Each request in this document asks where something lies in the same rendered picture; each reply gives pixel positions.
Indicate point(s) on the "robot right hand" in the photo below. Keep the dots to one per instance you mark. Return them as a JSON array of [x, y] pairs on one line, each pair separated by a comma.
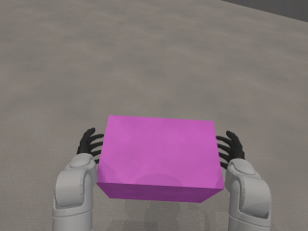
[[235, 150]]

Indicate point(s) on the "carton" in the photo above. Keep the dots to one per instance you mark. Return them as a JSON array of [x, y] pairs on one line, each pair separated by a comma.
[[159, 159]]

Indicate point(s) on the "left robot forearm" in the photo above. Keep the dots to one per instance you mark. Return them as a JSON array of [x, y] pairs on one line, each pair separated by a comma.
[[73, 195]]

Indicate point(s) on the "right robot forearm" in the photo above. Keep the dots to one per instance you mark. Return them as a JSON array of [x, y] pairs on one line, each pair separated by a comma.
[[250, 198]]

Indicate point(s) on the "robot left hand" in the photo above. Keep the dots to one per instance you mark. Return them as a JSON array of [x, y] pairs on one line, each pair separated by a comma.
[[86, 146]]

